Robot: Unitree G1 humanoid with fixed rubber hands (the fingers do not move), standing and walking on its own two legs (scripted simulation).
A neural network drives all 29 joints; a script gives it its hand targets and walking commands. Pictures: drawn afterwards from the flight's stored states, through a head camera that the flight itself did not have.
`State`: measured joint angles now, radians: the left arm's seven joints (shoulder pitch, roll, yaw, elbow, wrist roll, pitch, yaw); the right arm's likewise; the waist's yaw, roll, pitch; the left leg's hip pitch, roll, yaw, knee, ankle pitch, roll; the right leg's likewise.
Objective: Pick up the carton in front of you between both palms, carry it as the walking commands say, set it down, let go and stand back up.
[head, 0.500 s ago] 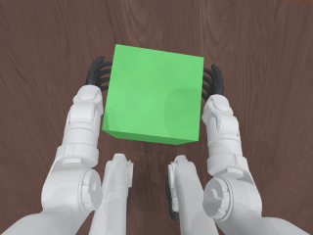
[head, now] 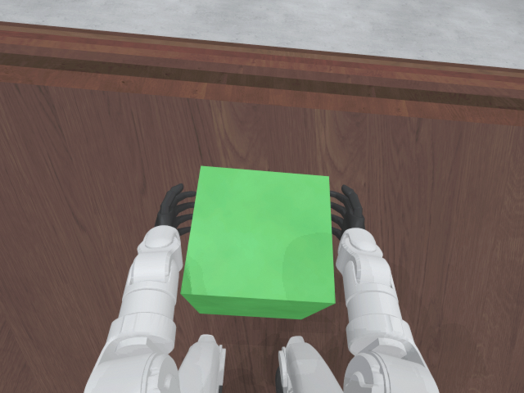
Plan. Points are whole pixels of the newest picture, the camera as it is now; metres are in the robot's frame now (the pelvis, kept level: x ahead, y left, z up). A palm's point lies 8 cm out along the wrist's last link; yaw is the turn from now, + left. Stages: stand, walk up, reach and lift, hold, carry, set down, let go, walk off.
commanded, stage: reach and lift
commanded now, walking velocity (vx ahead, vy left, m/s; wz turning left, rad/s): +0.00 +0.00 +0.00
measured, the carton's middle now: (257, 252) +0.35 +0.00 -0.10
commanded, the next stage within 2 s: hold in 1.44 s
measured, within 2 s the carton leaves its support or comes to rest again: neither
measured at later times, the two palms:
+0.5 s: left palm (143, 214) +0.32 +0.15 +0.11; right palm (391, 207) +0.33 -0.15 +0.12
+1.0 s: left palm (138, 207) +0.32 +0.15 +0.12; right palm (392, 202) +0.33 -0.15 +0.13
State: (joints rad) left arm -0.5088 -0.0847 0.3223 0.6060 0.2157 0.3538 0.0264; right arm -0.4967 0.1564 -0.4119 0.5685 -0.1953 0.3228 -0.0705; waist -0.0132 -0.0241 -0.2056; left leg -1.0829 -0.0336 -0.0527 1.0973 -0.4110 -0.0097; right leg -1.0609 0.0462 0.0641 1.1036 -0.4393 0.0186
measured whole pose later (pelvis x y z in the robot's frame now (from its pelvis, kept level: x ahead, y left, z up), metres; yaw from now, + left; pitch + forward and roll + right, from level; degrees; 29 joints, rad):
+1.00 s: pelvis +0.02 +0.00 +0.09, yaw +0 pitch -5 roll +0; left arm -0.33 -0.17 0.29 0.36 0.32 0.64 -0.01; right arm -0.36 0.18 -0.34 0.39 -0.33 0.60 0.01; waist 0.01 -0.01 0.02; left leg -0.15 -0.02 -0.06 0.42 -0.19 -0.01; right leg -0.13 0.02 0.08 0.43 -0.22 0.01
